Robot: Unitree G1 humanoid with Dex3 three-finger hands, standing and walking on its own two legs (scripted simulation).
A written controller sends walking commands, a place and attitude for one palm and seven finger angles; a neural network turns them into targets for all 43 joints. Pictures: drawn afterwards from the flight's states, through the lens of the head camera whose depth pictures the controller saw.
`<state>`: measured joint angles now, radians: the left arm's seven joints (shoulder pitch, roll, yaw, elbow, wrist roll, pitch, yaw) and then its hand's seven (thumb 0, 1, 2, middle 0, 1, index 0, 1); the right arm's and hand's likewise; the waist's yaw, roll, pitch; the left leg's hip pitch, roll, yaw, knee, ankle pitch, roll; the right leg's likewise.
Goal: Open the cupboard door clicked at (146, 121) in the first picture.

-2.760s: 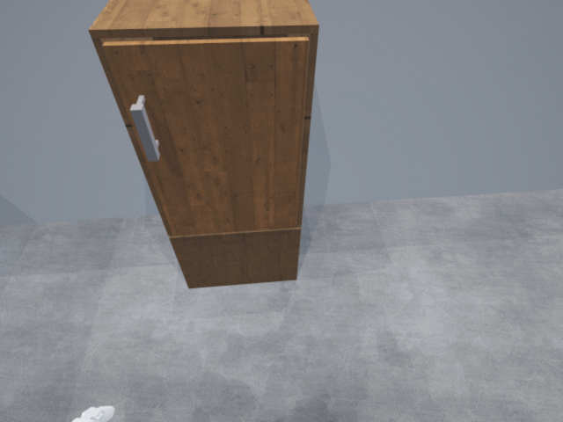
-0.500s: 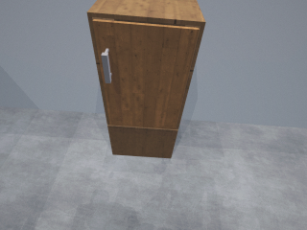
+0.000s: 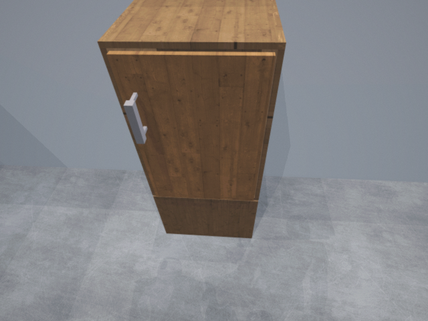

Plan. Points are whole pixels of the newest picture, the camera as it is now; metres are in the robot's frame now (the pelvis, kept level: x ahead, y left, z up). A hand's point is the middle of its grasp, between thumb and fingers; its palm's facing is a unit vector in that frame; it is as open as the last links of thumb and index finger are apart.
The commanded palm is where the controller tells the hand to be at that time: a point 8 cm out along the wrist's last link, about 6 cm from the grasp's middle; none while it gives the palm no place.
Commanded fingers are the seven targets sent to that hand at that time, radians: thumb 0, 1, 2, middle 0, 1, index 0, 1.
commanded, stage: come to a stop and stand still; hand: left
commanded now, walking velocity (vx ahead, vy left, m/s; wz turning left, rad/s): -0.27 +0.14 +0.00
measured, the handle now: (138, 118) +0.61 +0.24 +0.03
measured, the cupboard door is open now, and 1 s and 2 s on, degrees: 0 0 0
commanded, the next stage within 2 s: none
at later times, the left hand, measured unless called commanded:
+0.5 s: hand out of the picture +0.02 +0.25 -0.18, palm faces +0.05 -0.98 -0.19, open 7.4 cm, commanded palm none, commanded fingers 0.00 0.90 0.90 -0.20 -0.30 -0.20 -0.30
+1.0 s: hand out of the picture +0.00 +0.16 -0.17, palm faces -0.02 -0.98 -0.19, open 7.3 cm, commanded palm none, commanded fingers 0.00 0.90 0.90 -0.20 -0.30 -0.20 -0.30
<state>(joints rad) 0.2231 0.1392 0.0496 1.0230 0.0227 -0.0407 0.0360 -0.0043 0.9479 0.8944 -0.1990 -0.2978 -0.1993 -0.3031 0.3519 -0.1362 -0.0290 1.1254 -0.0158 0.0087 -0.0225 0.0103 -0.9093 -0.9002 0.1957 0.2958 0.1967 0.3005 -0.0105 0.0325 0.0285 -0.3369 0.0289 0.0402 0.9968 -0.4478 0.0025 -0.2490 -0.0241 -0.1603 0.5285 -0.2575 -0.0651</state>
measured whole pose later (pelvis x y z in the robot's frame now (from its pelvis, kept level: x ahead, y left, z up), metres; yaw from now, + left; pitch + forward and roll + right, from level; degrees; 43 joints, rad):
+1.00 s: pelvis -0.01 +0.00 +0.00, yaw -2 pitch -2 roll +0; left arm 0.29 0.14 0.01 1.13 0.01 0.01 0.03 0.01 0.93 0.89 -0.20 -0.30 -0.20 -0.30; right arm 0.35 -0.15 -0.01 1.18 -0.02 0.03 -0.03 0.01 -0.91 -0.90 0.19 0.30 0.19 0.30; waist -0.04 0.02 0.00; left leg -0.22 0.09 0.04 0.42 -0.17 -0.06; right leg -0.08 0.03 -0.07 0.42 -0.31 -0.04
